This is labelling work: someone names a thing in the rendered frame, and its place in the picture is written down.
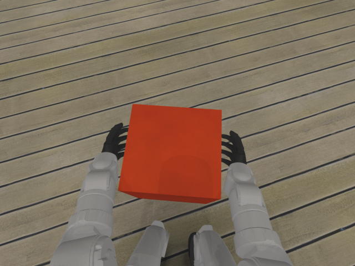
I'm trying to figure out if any left robot upper arm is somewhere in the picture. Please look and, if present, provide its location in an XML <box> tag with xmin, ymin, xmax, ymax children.
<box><xmin>50</xmin><ymin>234</ymin><xmax>118</xmax><ymax>266</ymax></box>

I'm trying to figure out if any robot right hand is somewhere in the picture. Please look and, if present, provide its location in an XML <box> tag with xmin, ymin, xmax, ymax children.
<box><xmin>221</xmin><ymin>131</ymin><xmax>247</xmax><ymax>166</ymax></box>

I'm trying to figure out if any left robot thigh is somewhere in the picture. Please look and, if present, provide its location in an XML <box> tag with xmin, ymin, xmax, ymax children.
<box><xmin>126</xmin><ymin>225</ymin><xmax>170</xmax><ymax>266</ymax></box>

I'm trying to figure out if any carton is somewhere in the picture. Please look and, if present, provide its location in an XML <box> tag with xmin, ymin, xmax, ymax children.
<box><xmin>118</xmin><ymin>104</ymin><xmax>222</xmax><ymax>204</ymax></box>

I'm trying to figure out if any robot left hand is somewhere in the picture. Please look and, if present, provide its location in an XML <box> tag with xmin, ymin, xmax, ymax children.
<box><xmin>102</xmin><ymin>122</ymin><xmax>128</xmax><ymax>160</ymax></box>

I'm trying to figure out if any robot right shin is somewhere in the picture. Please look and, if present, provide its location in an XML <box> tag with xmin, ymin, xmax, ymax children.
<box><xmin>194</xmin><ymin>224</ymin><xmax>213</xmax><ymax>266</ymax></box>

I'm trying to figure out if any robot right forearm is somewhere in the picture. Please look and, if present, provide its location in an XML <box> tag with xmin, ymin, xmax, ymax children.
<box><xmin>224</xmin><ymin>162</ymin><xmax>293</xmax><ymax>266</ymax></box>

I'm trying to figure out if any robot left forearm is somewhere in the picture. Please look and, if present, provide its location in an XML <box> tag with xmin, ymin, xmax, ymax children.
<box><xmin>49</xmin><ymin>152</ymin><xmax>118</xmax><ymax>266</ymax></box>

